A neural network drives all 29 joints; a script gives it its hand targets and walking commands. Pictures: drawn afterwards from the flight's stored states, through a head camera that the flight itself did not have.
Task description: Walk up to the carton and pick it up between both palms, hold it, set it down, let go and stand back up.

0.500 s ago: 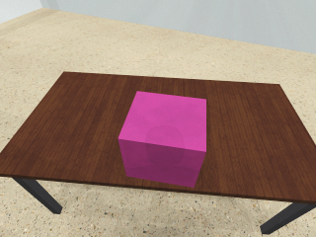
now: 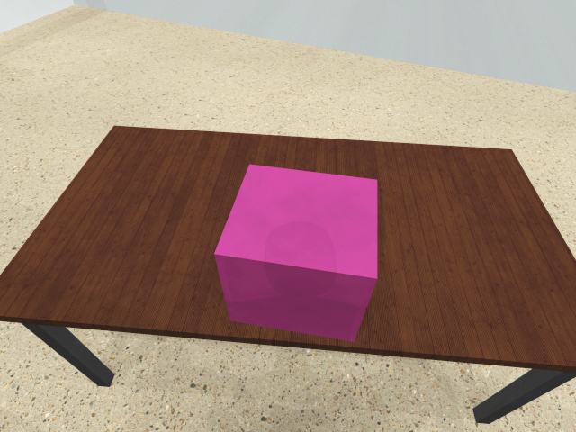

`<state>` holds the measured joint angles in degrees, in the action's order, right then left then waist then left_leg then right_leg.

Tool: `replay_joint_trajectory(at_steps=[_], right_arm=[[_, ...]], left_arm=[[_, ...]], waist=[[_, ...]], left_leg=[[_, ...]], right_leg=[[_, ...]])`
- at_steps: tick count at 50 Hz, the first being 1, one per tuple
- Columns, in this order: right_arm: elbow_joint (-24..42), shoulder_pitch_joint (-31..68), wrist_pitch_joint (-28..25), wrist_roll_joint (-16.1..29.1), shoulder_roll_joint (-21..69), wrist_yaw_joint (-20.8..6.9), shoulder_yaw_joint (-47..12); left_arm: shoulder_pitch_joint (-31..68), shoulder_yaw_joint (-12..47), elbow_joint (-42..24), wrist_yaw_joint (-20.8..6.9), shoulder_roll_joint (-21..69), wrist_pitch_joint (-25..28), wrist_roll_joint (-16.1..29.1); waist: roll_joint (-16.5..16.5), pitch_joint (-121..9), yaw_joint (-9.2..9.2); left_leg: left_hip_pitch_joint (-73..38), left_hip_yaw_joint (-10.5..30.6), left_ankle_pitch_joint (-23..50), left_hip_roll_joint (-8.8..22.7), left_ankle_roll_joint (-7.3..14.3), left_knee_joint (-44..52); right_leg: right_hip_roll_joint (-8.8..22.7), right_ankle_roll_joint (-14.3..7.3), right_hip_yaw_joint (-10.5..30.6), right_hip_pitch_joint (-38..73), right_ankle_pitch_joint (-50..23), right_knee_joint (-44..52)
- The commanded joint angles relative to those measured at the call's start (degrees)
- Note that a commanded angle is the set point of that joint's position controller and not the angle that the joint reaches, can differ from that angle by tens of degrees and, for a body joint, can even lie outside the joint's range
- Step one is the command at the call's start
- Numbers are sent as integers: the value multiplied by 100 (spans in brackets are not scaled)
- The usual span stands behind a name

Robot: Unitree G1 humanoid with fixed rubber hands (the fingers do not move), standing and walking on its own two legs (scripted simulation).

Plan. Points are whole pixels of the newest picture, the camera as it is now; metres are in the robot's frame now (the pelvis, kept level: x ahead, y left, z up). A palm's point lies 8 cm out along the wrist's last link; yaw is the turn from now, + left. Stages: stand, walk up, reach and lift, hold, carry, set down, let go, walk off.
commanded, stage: stand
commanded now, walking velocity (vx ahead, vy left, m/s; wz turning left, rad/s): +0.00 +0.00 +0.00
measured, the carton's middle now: (301, 252) +0.47 -0.02 -0.08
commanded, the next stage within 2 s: walk up in 0.20 s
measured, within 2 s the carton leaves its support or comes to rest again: neither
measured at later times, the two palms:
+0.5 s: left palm out of the picture +0.08 +0.25 -0.13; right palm out of the picture +0.08 -0.28 -0.11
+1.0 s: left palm out of the picture +0.08 +0.27 -0.12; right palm out of the picture +0.08 -0.29 -0.11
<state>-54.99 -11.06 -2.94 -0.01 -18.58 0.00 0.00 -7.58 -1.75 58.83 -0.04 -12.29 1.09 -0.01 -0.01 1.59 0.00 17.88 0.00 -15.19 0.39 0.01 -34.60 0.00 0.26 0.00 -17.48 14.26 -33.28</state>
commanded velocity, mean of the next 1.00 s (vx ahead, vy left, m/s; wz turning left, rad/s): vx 0.00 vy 0.00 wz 0.00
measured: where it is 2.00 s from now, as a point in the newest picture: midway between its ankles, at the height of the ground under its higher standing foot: outside the picture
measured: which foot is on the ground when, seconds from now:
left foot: down 0.00-1.00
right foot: down 0.00-1.00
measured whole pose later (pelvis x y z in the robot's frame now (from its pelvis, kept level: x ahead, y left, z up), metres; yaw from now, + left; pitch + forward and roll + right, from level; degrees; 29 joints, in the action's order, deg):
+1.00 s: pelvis +0.00 +0.00 +0.00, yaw -1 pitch -1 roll +0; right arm -55.5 -9.3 1.3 0.0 -20.0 -0.5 0.0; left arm -9.1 -1.8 59.8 0.2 -15.6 2.2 0.0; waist 0.3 1.6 0.0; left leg 17.6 -0.6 -15.7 0.3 0.6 -34.7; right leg 0.0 -0.2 0.7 -17.6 14.8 -33.7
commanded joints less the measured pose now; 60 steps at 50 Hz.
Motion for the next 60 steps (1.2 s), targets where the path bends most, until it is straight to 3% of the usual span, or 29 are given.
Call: replay_joint_trajectory(at_steps=[1, 6, 7, 10, 11, 14, 16, 17, 19, 24, 27, 29, 30, 31, 32, 33, 35, 36, 37, 39, 41, 44, 46, 48, 50, 52, 54, 57, 60], right_arm=[[57, 310, -101, -132, -1140, 93, 213], [39, 224, -148, -117, -1379, 84, 295], [-62, 225, -137, -191, -1335, 102, 273], [158, 395, -118, -116, -1014, 85, 194], [49, 226, -162, -107, -1117, 94, 219], [58, 271, -108, -110, -1151, 105, 213], [50, 376, -82, -152, -1120, 72, 195], [64, 195, -106, -102, -1177, 91, 258], [91, 475, -87, -158, -1061, 66, 224], [377, 251, 214, -284, -1303, -6, 514], [364, 272, 208, -278, -1237, -72, 500], [397, 309, 239, -250, -1338, -89, 519], [382, 369, 247, -323, -1292, -96, 532], [368, 210, 257, -298, -1252, -94, 550], [318, 107, 235, -354, -1230, -65, 579], [359, 163, 240, -298, -1322, -71, 549], [355, 101, 185, -347, -1402, -88, 581], [412, 267, 197, -277, -1555, -68, 586], [425, 349, 178, -255, -1469, -56, 586], [505, 636, 200, -280, -1522, -65, 540], [575, 585, 242, -254, -1434, -56, 579], [522, 348, 289, -245, -1151, -40, 540], [478, 327, 322, -243, -1132, -84, 555], [372, 19, 303, -268, -1188, -137, 575], [370, 99, 260, -257, -1295, -140, 625], [386, 209, 223, -261, -1562, -139, 627], [453, 479, 230, -210, -1475, -124, 573], [630, 711, 233, -201, -1520, -74, 569], [600, 513, 257, -190, -1319, -43, 539]], left_arm=[[429, -337, -188, -29, -1615, 195, -59], [402, -351, -165, 5, -1594, 118, -6], [263, -360, -152, -2, -1569, 125, -54], [362, -316, -180, 9, -1618, 120, -71], [313, -291, -180, 3, -1507, 121, 3], [399, -330, -209, -31, -1578, 155, -83], [494, -304, -128, -17, -1608, 167, -40], [638, -305, -237, 2, -1577, 177, -60], [571, -337, -177, 8, -1577, 134, -163], [246, -420, -544, 139, -2035, 211, -136], [320, -402, -537, 131, -1947, 211, -136], [284, -454, -523, 113, -2048, 196, -199], [254, -442, -512, 128, -2065, 230, -152], [318, -407, -622, 149, -2106, 242, -148], [248, -402, -591, 163, -2089, 242, -122], [396, -417, -664, 152, -2110, 218, -129], [288, -353, -602, 140, -1901, 244, -94], [212, -329, -604, 120, -1875, 210, -97], [134, -311, -570, 131, -1775, 208, -68], [-52, -316, -491, 126, -1807, 190, -68], [-237, -385, -467, 128, -1956, 243, -118], [-222, -480, -437, 191, -2423, 298, -117], [21, -453, -512, 227, -2383, 286, -131], [236, -414, -623, 227, -2267, 253, -132], [349, -381, -634, 187, -2144, 210, -109], [214, -369, -603, 150, -2019, 245, -98], [-25, -346, -527, 147, -1899, 226, -33], [-306, -385, -498, 140, -1967, 261, -93], [-207, -422, -481, 157, -2198, 276, -94]], waist=[[-115, -249, -49], [-19, -433, 1], [-135, -581, -174], [-137, -538, -8], [233, -442, -27], [-252, -245, 5], [-267, -463, -25], [-80, -340, 156], [-44, -227, -27], [-283, -168, 79], [4, 5, 81], [-459, 58, 47], [-28, 18, 18], [-331, 37, 106], [-18, -22, 141], [-279, 212, 116], [506, -304, 85], [282, -65, 34], [688, -181, 2], [524, 13, -135], [476, -171, -111], [-400, -117, 36], [-542, -14, 3], [-695, -15, 177], [-90, 104, 316], [361, -17, 143], [578, -135, 11], [356, -529, -159], [-106, -118, -1]], left_leg=[[-255, 691, 86, 700, 309, 1243], [-380, 865, 424, 768, 273, 1308], [-443, 693, 441, 642, 233, 1212], [-553, 689, 738, 674, 229, 1236], [-497, 786, 809, 738, 231, 1204], [-300, 824, 246, 749, 267, 1396], [-601, 648, 188, 630, 261, 1224], [-558, 598, -12, 584, 208, 1243], [-294, 724, -197, 584, 207, 1396], [-192, 311, -790, 348, 307, 538], [-167, 458, -1159, 394, 317, 769], [-115, 464, -1091, 411, 323, 662], [-107, 332, -882, 331, 305, 531], [-83, 304, -775, 334, 286, 499], [-337, 365, -733, 318, 270, 476], [-285, 563, -898, 453, 386, 742], [-396, 862, -442, 723, 551, 1130], [-247, 1025, -788, 940, 669, 1355], [-206, 1152, -755, 1091, 709, 1534], [34, 1052, -535, 1150, 804, 1407], [-22, 640, -278, 811, 598, 762], [349, 35, -702, 117, 123, -449], [66, 203, -1067, 51, 137, -626], [-462, 246, -928, 157, 233, -104], [-818, 379, -676, 383, 322, 562], [-567, 1172, -975, 960, 598, 1301], [-210, 1122, -476, 1160, 826, 1445], [-393, 752, 447, 921, 612, 825], [-195, 296, -61, 414, 259, 227]], right_leg=[[610, -359, 748, 443, -152, 1073], [557, -292, 609, 486, -241, 899], [589, -311, 680, 679, -312, 890], [538, -301, 644, 543, -549, 937], [581, -297, 595, 563, -502, 951], [572, -306, 628, 539, -250, 1039], [611, -277, 765, 379, 27, 1193], [672, -340, 936, 146, 198, 1335], [550, -337, 638, 342, 423, 1153], [928, -542, 1510, -215, 669, 1274], [707, -479, 1172, -400, 1170, 1234], [836, -485, 1293, -380, 1312, 1407], [978, -606, 1620, -311, 1243, 1429], [1003, -614, 1591, -281, 962, 1371], [1031, -683, 1625, -495, 992, 1297], [793, -551, 1311, -693, 812, 1114], [456, -369, 874, -228, 593, 578], [129, -329, 486, -372, 650, 174], [51, -334, 332, -201, 518, -39], [70, -255, 159, -42, 306, -75], [360, -415, 741, -21, 91, 395], [1389, -988, 2240, 313, -69, 1244], [1647, -1230, 2380, -218, -55, 1440], [1384, -879, 1877, -685, 405, 1251], [948, -531, 1403, -981, 667, 1123], [330, -328, 761, -759, 886, 481], [71, -274, 246, -185, 462, -90], [375, -399, 565, 331, -601, 172], [982, -671, 1475, 5, -557, 833]])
